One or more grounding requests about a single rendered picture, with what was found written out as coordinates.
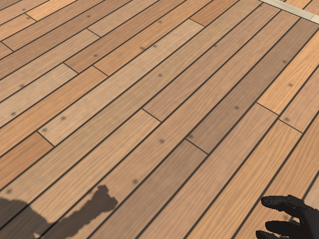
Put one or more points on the robot right hand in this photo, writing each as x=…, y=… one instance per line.
x=306, y=228

